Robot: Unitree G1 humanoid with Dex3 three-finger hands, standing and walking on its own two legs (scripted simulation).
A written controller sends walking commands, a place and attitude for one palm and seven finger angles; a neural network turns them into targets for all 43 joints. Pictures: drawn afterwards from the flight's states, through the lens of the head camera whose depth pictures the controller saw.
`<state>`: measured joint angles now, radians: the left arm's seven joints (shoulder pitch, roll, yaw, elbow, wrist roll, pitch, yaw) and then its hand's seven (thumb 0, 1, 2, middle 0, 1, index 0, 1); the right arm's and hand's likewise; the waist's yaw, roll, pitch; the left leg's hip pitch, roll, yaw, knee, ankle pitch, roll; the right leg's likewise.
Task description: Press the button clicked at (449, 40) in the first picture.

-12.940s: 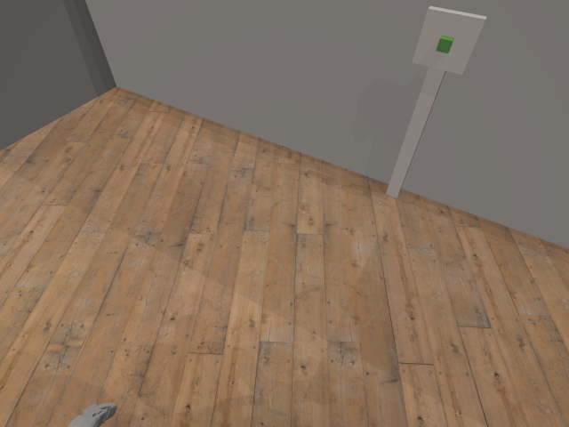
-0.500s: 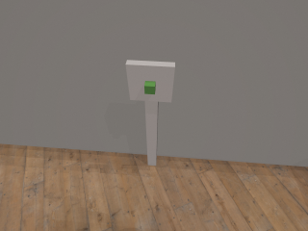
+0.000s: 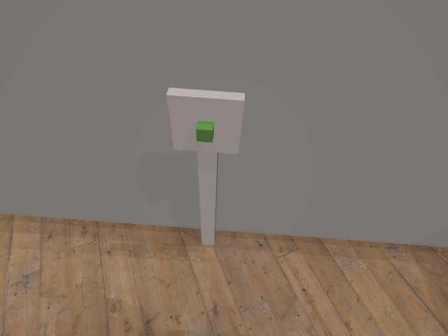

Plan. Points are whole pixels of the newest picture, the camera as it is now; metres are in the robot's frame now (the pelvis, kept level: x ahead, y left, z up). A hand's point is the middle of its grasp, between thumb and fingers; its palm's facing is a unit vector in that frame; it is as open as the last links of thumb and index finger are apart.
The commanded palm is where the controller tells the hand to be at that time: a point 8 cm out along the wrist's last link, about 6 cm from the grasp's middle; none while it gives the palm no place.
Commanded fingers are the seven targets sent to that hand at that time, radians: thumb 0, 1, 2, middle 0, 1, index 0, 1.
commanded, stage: shuffle to correct the standing spot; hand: left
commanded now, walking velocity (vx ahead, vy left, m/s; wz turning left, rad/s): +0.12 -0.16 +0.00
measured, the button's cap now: (205, 130) +0.57 +0.08 +0.01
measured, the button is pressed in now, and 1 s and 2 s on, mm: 0 0 0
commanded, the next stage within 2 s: come to a stop and stand still in 0.38 s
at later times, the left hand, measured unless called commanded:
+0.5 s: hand out of the picture +0.05 +0.07 -0.18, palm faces +0.08 -0.99 -0.12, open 7.4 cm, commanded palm none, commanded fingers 0.00 0.90 0.90 -0.20 -0.30 -0.20 -0.30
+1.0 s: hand out of the picture +0.13 +0.02 -0.15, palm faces +0.09 -0.96 -0.26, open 7.3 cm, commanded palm none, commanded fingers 0.00 0.90 0.90 -0.20 -0.30 -0.20 -0.30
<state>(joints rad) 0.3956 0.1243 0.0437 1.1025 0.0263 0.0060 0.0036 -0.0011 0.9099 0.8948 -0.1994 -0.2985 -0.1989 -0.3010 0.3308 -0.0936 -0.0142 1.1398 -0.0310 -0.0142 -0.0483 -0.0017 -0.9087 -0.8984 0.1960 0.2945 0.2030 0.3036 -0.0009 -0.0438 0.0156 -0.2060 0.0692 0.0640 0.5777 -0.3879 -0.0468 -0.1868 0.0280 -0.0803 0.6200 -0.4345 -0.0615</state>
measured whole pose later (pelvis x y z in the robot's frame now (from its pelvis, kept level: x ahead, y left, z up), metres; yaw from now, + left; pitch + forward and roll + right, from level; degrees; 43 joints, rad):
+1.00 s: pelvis +0.12 -0.16 +0.01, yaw +1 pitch +0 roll +2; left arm 0.29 0.12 0.03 0.98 0.03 0.00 0.04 0.00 0.91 0.89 -0.20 -0.30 -0.20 -0.30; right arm 0.17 -0.23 -0.08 0.97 -0.02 0.09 0.00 0.00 -0.92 -0.90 0.19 0.29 0.20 0.30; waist 0.02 0.04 0.09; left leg -0.51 -0.04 0.01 1.19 -0.42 -0.05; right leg -0.32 -0.12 -0.03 0.60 -0.27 0.04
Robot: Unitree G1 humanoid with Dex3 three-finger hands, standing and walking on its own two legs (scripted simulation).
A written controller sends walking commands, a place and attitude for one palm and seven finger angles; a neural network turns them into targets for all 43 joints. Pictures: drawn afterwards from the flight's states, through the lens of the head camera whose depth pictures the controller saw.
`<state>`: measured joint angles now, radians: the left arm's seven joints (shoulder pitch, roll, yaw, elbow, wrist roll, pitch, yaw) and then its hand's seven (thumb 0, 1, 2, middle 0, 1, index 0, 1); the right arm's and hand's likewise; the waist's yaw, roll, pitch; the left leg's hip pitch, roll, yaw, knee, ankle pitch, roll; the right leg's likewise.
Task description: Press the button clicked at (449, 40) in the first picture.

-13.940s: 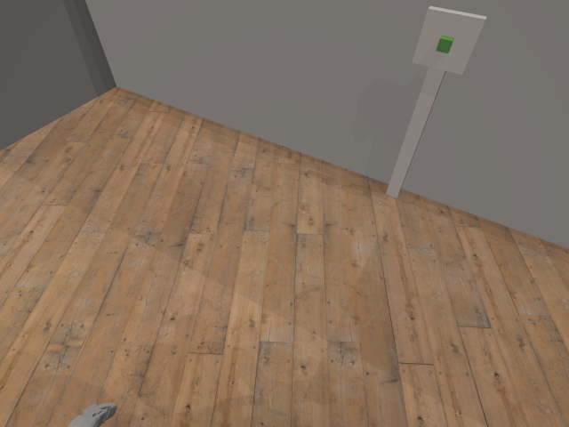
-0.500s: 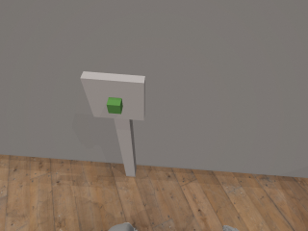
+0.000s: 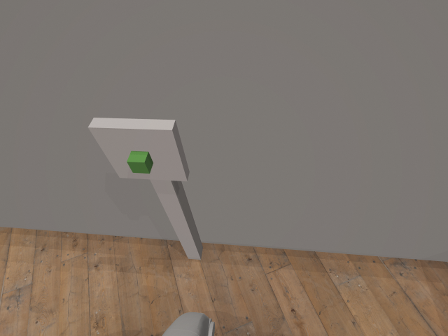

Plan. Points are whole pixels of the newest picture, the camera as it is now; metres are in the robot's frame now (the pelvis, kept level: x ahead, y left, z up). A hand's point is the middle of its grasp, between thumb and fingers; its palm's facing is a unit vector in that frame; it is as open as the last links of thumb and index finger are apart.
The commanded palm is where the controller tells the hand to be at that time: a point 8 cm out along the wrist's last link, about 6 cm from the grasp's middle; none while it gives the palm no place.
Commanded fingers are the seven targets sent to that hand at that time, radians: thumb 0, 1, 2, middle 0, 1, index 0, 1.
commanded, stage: come to a stop and stand still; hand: left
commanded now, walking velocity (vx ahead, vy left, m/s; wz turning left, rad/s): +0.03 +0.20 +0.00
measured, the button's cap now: (141, 161) +0.46 +0.23 +0.01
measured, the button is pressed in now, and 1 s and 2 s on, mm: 0 0 0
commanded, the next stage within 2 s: look again from close up in 1.04 s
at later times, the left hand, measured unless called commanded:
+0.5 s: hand out of the picture -0.04 +0.27 -0.17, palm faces +0.07 -0.98 -0.20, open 7.4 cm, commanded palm none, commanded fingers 0.00 0.90 0.90 -0.20 -0.30 -0.20 -0.30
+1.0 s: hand out of the picture -0.09 +0.24 -0.17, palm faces +0.03 -0.99 -0.15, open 7.3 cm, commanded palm none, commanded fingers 0.00 0.90 0.90 -0.20 -0.30 -0.20 -0.30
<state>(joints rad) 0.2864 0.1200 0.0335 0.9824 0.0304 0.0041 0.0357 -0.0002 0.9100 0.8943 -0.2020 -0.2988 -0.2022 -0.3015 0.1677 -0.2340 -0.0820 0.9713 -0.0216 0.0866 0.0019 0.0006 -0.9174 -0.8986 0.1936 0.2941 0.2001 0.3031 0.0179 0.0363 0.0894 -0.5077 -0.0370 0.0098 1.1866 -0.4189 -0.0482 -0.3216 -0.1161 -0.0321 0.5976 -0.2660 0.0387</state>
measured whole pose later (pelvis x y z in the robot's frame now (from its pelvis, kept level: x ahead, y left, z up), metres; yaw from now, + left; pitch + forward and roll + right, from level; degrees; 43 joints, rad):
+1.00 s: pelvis -0.08 +0.09 +0.01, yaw +0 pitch -1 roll +0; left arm 0.30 0.12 0.00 1.13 0.01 0.00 0.04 0.00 0.92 0.89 -0.20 -0.30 -0.20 -0.30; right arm 0.33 -0.10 0.00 1.17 -0.01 0.01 -0.03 0.00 -0.91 -0.90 0.20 0.29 0.20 0.30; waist -0.01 -0.02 0.04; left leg -0.21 -0.04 0.10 0.36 -0.14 0.07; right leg -0.13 -0.01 -0.05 0.40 -0.26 -0.01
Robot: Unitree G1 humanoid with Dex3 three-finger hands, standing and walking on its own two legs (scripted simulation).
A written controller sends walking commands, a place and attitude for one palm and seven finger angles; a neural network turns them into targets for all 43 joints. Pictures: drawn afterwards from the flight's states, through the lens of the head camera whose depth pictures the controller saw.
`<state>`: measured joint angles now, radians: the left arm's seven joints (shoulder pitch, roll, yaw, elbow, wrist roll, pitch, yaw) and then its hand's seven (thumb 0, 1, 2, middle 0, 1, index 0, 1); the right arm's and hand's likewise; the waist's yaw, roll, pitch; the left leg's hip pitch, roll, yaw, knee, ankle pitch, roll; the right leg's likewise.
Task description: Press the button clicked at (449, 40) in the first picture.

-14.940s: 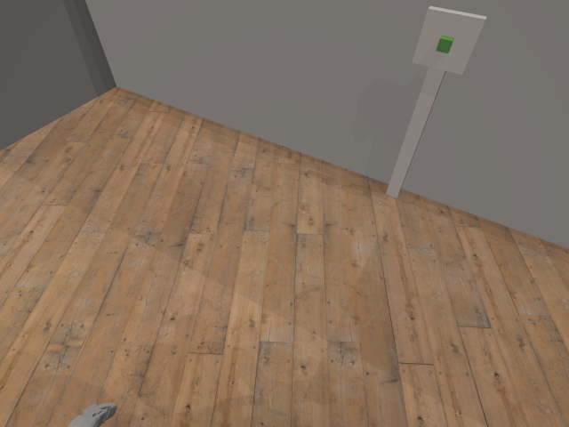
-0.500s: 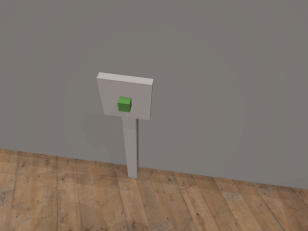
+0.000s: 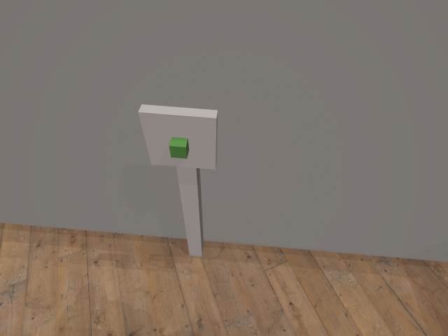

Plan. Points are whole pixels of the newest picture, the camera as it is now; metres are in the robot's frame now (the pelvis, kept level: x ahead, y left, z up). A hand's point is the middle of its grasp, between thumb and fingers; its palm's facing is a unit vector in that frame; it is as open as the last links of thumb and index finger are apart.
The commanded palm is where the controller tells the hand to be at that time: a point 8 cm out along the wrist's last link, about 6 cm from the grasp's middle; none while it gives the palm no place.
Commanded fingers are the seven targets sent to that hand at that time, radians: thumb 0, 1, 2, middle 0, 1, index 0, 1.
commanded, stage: come to a stop and stand still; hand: left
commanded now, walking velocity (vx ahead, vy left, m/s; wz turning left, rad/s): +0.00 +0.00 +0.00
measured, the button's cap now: (179, 147) +0.54 +0.14 -0.01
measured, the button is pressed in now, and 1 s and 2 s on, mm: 0 0 0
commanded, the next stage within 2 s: look again from close up in 0.04 s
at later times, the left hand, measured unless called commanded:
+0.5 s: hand out of the picture +0.00 +0.18 -0.19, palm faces +0.04 -0.98 -0.18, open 7.4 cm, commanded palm none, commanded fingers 0.00 0.90 0.90 -0.20 -0.30 -0.20 -0.30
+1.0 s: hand out of the picture -0.02 +0.17 -0.19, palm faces -0.03 -0.99 -0.13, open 7.4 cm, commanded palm none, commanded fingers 0.00 0.90 0.90 -0.20 -0.30 -0.20 -0.30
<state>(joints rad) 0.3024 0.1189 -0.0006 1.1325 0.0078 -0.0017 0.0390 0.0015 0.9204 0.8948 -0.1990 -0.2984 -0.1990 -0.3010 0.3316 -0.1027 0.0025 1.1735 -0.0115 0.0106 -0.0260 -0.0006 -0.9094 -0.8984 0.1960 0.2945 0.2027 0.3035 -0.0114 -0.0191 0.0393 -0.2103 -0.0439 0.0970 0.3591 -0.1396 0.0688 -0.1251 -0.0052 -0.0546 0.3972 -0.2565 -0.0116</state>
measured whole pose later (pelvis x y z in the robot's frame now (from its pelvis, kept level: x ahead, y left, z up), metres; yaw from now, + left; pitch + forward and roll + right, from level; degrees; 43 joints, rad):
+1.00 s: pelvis +0.00 +0.01 -0.01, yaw -2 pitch +0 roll +0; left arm 0.37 0.16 0.01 1.05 0.04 0.04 0.01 0.00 0.91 0.89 -0.20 -0.30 -0.20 -0.30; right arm 0.30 -0.15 -0.02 1.06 -0.03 0.00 -0.03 0.00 -0.91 -0.90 0.20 0.29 0.21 0.30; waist -0.01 -0.04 -0.01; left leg -0.28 -0.02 0.13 0.45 -0.19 0.09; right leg -0.29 -0.02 -0.04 0.68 -0.43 -0.03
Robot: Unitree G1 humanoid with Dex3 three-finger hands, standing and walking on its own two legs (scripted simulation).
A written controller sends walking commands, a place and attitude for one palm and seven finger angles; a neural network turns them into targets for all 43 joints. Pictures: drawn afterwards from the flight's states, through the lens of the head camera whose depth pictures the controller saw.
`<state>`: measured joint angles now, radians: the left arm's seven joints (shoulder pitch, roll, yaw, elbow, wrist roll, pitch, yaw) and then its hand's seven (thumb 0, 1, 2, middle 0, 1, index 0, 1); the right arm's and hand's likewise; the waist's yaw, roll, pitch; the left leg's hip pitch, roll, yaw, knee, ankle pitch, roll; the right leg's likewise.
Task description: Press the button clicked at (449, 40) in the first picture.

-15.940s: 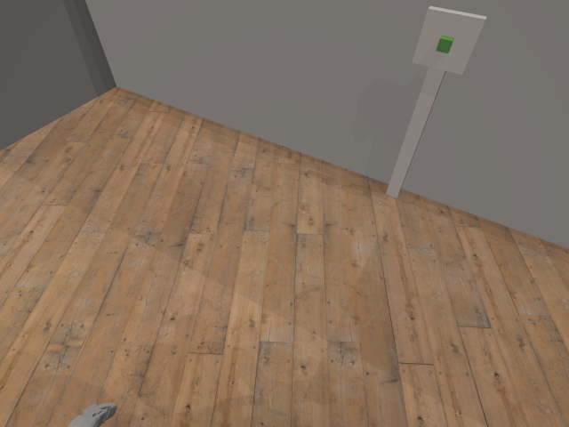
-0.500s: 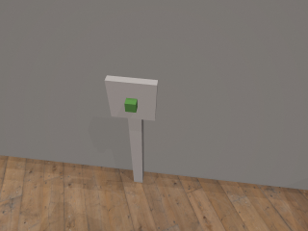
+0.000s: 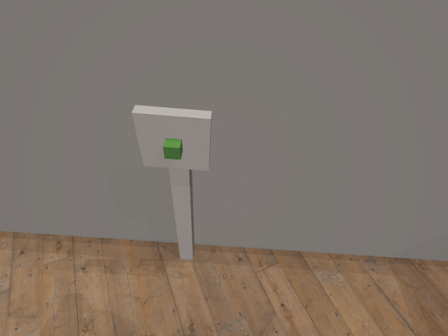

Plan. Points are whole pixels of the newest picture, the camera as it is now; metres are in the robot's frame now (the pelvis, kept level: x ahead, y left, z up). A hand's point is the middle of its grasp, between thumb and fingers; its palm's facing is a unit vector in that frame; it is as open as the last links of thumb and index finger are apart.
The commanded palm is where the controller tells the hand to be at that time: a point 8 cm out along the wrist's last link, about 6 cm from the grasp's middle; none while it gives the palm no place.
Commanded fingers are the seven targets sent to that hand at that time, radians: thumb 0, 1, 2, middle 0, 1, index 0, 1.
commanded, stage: come to a stop and stand still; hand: left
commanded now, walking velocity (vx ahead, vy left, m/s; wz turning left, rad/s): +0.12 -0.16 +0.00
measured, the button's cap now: (173, 148) +0.53 +0.15 +0.00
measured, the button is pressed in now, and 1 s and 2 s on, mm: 0 0 0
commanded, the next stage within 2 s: none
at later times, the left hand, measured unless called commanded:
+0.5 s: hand out of the picture +0.00 +0.13 -0.19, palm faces +0.09 -0.99 -0.14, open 7.3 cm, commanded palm none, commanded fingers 0.00 0.90 0.90 -0.20 -0.30 -0.20 -0.30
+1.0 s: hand out of the picture -0.02 +0.23 -0.18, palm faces +0.07 -0.98 -0.20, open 7.3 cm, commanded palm none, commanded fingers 0.00 0.90 0.90 -0.20 -0.30 -0.20 -0.30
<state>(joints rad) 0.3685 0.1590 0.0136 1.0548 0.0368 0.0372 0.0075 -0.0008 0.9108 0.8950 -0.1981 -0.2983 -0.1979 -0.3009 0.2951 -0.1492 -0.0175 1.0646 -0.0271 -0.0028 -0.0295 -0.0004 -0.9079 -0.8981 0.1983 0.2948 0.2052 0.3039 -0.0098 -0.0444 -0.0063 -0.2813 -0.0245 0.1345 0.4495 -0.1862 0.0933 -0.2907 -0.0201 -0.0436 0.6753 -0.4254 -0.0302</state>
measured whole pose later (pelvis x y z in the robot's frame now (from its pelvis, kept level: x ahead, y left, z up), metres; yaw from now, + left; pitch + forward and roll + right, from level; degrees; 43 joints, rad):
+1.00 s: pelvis -0.02 +0.05 -0.01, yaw +3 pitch -1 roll -2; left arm 0.33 0.18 0.00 1.00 0.03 0.02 0.04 0.00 0.91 0.90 -0.20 -0.30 -0.20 -0.30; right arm 0.24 -0.18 -0.01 0.97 -0.02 0.02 0.00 0.00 -0.92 -0.90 0.20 0.29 0.20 0.30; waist 0.01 0.00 -0.01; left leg -0.30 -0.09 0.12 0.46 -0.16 0.15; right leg -0.26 -0.07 0.03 0.53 -0.31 -0.02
